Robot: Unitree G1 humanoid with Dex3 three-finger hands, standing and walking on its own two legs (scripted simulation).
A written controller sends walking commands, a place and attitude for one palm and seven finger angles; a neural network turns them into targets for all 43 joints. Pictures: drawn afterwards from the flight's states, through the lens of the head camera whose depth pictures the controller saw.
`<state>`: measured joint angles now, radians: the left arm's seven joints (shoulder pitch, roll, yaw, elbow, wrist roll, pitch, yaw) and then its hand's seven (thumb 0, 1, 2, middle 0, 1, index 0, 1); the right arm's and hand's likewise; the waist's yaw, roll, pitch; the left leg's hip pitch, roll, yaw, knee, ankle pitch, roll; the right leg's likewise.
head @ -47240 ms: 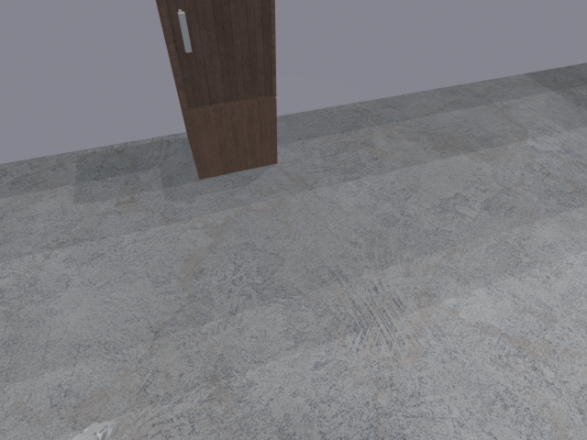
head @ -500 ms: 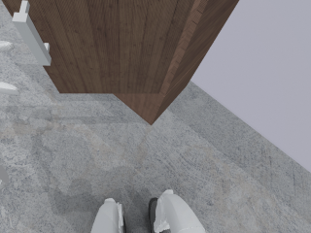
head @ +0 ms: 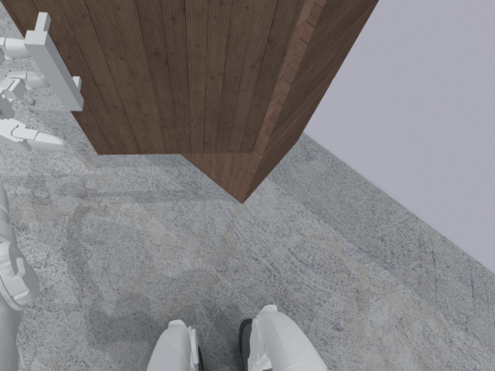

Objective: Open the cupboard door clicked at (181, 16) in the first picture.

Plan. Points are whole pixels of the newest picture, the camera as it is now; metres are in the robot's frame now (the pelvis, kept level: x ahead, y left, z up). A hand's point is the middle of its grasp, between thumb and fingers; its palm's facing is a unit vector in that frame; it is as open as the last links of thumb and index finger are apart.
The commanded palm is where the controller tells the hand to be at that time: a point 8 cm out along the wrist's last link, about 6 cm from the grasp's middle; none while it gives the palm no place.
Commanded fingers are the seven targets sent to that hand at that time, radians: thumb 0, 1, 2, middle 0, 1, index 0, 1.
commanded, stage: slide the fingers in behind the handle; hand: left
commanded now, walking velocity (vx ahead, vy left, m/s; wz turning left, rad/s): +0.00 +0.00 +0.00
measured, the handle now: (60, 65) +0.56 +0.25 +0.06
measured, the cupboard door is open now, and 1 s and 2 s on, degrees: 44 44 44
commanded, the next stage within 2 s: move the hooked fingers beside the handle in 1.18 s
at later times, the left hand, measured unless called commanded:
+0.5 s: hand (41, 110) +0.48 +0.25 +0.06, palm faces +0.04 -1.00 -0.02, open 14.4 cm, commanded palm +0.47 +0.27 +0.06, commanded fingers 0.00 -0.50 0.30 -0.30 -1.20 -0.30 -1.20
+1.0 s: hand (44, 110) +0.48 +0.25 +0.06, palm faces +0.06 -1.00 -0.02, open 14.5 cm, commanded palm +0.47 +0.25 +0.06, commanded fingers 0.00 -0.50 0.30 -0.30 -1.20 -0.30 -1.20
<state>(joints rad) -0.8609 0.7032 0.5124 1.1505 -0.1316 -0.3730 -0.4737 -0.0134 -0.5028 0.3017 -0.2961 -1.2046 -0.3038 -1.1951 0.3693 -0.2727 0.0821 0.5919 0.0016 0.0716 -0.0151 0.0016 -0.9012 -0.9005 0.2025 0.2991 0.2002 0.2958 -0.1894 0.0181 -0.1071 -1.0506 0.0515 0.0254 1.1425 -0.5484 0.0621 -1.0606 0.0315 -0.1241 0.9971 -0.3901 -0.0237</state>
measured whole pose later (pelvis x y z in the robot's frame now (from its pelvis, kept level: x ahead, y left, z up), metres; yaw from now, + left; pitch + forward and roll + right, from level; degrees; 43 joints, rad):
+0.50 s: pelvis +0.01 +0.00 +0.01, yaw +1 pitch +24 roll -5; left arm -0.79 0.59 0.41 1.10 -0.17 -0.41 -0.37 -0.01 -0.50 0.30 -0.24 -1.19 -0.22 -1.16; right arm 0.37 -0.27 0.05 0.62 0.00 0.06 -0.01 0.00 -0.90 -0.90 0.20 0.30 0.20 0.30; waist -0.15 0.02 -0.12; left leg -0.98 0.04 0.02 1.10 -0.54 0.05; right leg -0.99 0.02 -0.13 0.97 -0.39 -0.03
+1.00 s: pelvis +0.01 +0.00 +0.01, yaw +3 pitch +24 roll -5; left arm -0.84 0.54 0.32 1.13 -0.19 -0.44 -0.33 -0.01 -0.50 0.30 -0.20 -1.22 -0.19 -1.17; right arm 0.35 -0.26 0.04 0.67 -0.01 0.04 0.00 0.00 -0.90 -0.90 0.20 0.30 0.20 0.30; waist -0.13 0.02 -0.12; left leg -0.99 0.02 -0.01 1.10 -0.54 0.05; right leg -0.99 0.00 -0.16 0.97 -0.41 -0.03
